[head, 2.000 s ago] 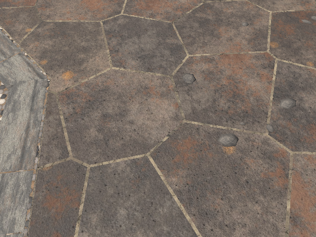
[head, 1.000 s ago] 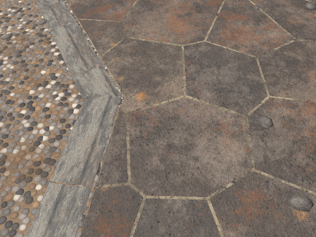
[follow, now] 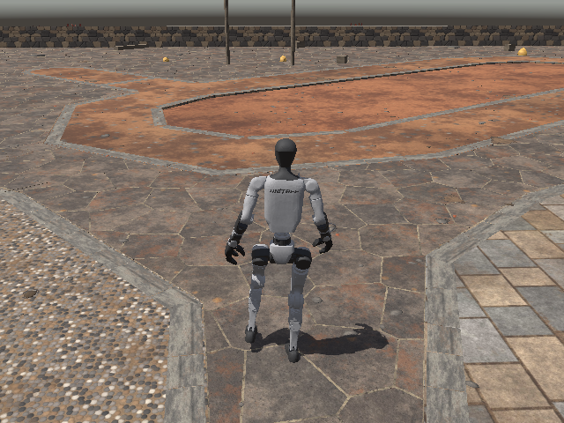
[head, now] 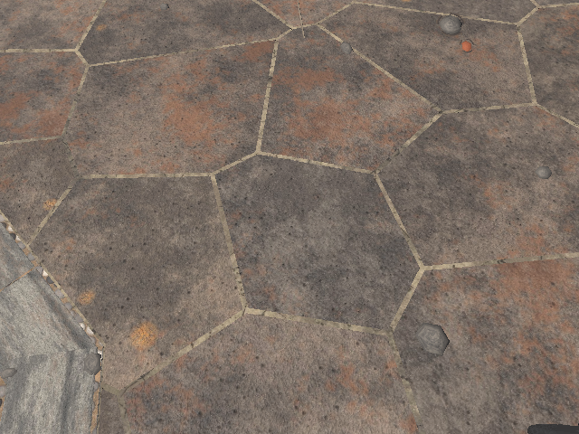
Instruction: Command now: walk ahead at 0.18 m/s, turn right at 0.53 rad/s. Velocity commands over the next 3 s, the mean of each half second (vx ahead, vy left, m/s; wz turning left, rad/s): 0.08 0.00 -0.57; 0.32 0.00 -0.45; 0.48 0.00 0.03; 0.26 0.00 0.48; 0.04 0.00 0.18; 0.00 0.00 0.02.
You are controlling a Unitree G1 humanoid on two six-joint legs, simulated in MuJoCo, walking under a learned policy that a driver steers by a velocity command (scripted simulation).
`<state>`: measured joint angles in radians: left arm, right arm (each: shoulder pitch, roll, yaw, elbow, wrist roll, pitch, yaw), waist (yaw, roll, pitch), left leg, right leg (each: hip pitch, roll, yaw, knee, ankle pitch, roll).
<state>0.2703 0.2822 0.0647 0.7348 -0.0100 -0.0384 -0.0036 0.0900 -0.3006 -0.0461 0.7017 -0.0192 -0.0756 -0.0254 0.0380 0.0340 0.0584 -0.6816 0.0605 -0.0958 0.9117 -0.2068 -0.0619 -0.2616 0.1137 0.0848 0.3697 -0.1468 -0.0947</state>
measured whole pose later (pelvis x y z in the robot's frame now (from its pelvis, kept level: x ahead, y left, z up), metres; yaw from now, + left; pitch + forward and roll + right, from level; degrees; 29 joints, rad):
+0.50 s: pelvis +0.11 +0.03 -0.01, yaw -18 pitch +2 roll +0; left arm 0.20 0.31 0.07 0.63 -0.02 0.07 0.02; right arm 0.12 -0.26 -0.05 0.70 -0.02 0.01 -0.03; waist -0.01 -0.02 0.06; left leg -0.33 0.03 0.08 0.43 -0.13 0.02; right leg -0.49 -0.03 0.03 0.95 -0.41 0.07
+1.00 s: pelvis +0.22 -0.07 +0.00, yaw -31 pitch +2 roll +2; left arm 0.47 0.25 0.05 0.75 -0.01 -0.05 0.02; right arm 0.06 -0.30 -0.07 0.75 0.02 -0.08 0.05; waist 0.07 0.05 0.00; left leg -0.62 0.04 -0.02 0.60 0.04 -0.02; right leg 0.05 0.03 0.11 0.24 -0.32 -0.06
